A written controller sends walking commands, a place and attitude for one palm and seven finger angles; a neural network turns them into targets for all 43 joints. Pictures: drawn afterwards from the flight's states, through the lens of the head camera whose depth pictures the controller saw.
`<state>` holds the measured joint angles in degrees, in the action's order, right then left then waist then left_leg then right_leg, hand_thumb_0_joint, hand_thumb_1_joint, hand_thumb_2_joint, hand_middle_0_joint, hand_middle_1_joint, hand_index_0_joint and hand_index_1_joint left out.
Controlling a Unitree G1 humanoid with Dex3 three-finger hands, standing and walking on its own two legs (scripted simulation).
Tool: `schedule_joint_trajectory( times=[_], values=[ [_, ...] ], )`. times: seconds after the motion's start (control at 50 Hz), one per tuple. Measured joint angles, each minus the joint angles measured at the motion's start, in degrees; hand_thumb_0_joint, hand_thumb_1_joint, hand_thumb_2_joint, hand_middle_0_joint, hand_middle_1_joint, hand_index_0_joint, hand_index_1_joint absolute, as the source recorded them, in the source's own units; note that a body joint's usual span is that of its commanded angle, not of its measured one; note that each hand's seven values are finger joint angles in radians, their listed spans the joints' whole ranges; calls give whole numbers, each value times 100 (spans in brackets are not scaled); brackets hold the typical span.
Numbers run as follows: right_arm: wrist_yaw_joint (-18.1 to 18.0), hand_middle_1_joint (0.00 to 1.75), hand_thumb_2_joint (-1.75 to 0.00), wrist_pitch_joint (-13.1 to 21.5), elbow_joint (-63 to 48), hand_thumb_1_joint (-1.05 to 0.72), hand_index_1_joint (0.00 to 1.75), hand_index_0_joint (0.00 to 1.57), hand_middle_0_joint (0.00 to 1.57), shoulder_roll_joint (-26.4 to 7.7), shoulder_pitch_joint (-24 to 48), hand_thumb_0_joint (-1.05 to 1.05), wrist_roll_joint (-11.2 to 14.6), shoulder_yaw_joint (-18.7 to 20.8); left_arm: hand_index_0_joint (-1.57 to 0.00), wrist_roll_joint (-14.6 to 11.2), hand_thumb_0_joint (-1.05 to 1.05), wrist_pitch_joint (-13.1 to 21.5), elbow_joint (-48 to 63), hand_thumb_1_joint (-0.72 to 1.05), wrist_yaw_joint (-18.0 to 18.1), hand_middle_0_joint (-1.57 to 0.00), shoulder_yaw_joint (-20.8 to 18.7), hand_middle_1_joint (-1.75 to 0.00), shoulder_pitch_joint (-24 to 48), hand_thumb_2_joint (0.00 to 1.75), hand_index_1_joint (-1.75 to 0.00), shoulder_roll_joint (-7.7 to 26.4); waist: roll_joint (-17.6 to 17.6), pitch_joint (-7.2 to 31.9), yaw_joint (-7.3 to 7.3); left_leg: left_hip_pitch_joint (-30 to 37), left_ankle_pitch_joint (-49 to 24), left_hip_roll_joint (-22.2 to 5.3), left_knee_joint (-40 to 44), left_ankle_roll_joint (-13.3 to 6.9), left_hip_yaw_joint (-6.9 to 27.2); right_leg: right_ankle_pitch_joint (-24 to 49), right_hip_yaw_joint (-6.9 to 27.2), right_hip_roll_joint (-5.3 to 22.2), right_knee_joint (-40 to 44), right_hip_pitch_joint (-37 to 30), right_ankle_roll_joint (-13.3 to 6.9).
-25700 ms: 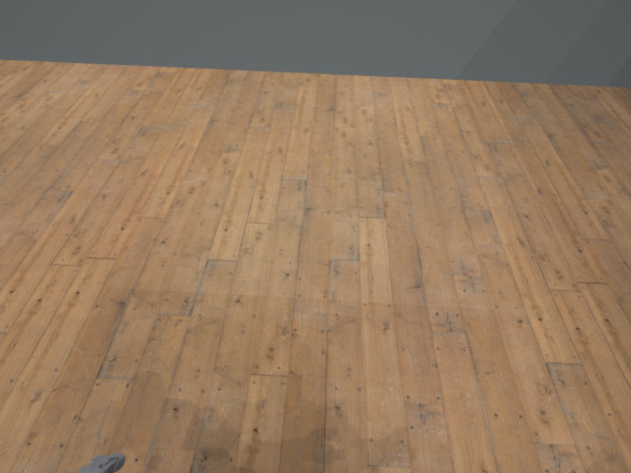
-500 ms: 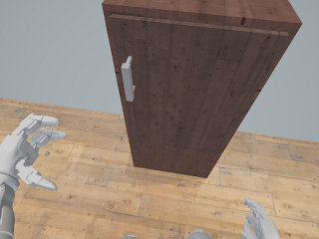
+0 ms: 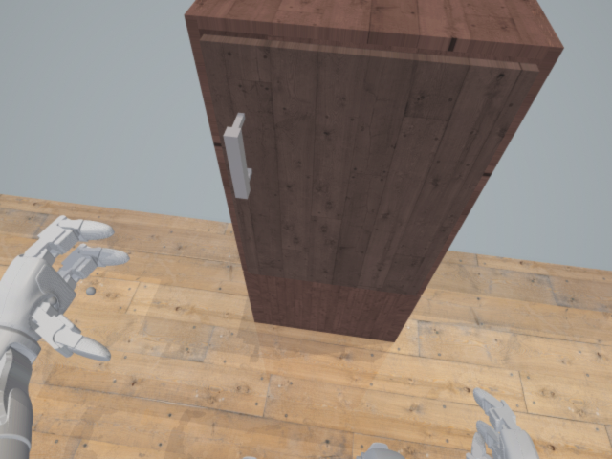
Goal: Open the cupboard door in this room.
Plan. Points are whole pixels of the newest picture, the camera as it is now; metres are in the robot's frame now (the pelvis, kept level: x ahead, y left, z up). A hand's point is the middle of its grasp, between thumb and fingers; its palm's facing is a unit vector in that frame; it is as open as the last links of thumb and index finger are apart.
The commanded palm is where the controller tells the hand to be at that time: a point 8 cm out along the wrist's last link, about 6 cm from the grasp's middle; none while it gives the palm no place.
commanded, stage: raise the hand with hooked fingers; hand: left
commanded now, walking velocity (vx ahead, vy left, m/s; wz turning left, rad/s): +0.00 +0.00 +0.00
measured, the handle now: (241, 157) +0.54 +0.14 +0.07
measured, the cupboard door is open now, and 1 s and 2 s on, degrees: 0 0 0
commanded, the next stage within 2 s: move the hooked fingers beside the handle in 0.04 s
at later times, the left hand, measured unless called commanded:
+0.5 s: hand (125, 256) +0.34 +0.25 +0.08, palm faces -0.10 -0.99 +0.00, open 14.0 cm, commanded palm +0.32 +0.30 +0.08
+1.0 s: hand (155, 216) +0.41 +0.24 +0.07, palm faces -0.11 -0.99 +0.01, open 14.0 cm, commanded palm +0.39 +0.29 +0.07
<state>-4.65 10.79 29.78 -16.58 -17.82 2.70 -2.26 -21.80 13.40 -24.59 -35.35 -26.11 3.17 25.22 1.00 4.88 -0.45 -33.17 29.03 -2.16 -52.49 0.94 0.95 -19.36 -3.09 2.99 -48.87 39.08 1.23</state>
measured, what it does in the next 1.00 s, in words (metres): stands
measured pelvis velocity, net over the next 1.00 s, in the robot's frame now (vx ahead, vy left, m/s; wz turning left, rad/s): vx -0.01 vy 0.00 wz -0.01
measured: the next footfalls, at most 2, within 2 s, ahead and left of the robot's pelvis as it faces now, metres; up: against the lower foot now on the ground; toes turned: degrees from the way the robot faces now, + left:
none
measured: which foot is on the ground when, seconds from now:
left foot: down 0.00-1.00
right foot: down 0.00-1.00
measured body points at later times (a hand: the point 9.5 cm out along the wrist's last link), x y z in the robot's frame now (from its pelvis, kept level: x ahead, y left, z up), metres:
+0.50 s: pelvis -0.01 +0.00 +0.00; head +0.05 +0.01 +0.44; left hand +0.34 +0.30 +0.08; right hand +0.13 -0.25 -0.09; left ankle -0.03 +0.13 -0.69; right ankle +0.05 -0.14 -0.69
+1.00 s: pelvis -0.01 +0.00 -0.01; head +0.08 +0.01 +0.43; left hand +0.41 +0.29 +0.07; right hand +0.08 -0.27 -0.11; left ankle -0.03 +0.13 -0.69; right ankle +0.05 -0.14 -0.69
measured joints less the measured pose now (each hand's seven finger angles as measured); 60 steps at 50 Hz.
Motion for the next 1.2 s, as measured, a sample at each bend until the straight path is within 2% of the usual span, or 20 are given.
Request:
schedule_joint_trajectory(
  times=[0.2, 0.32, 0.42, 0.6, 0.88, 0.98, 1.2],
  values=[
    [-16, 30, -90, 2, -35, -90, 30, 21, 20, 0, 57, 1, 6, -29, -30, 9, -2, 4, -146, -50, -35, -30, 47, -120, 91, 30, -120, 4, -2, 9, 21, -34, -9, 14, -44, -8, 10, 18, -3, 13, -21, 18, 7],
    [-108, 30, -90, -10, 51, -90, 30, 21, 20, -18, 94, 1, 9, -49, -30, 149, -2, 8, -522, -50, 69, -30, 228, -120, 669, 30, -120, -15, -31, -50, 38, -147, -7, 43, -146, -13, 54, 14, -37, 45, -95, 97, 9],
    [-109, 30, -90, -67, 84, -90, 30, 21, 20, 9, 91, 1, -1, -69, -30, 304, -2, -24, -775, -50, 173, -30, 357, -120, 1111, 30, -120, 4, -49, -54, -48, -234, -23, 49, -159, -13, 35, 35, -14, 47, -111, 195, 7],
    [-4, 30, -90, -283, 78, -90, 30, 21, 20, 29, -105, 1, -27, -65, -30, 437, -2, -1, -1246, -50, 351, -30, 273, -120, 1579, 30, -120, 75, -46, -6, -202, -328, -46, 26, -84, -10, -63, 66, 81, 12, -91, 360, 6],
    [-7, 30, -90, -588, 268, -90, 30, 21, 20, -46, -215, 1, -38, -3, -30, 598, -2, 273, -2212, -50, 313, -30, 182, -120, 2430, 30, -120, 271, -81, -27, -294, -619, -20, -3, -185, 6, -44, 52, 68, -16, -174, 645, -14],
    [13, 30, -90, -674, 277, -91, 30, 21, 20, -45, -183, 1, -49, 2, -30, 704, -2, 304, -2568, -50, 354, -30, 233, -120, 2880, 30, -120, 354, -103, -22, -350, -780, -2, -7, -266, 5, -38, 49, 67, -20, -232, 798, -16],
    [114, 30, -90, -915, 211, -91, 30, 21, 20, 6, -246, 1, -83, -26, -30, 889, -2, 374, -3050, -50, 522, -30, 187, -120, 3372, 30, -120, 443, -88, 33, -458, -981, 39, -23, -357, -17, -85, 50, 119, -42, -290, 1010, 6]
  ],
)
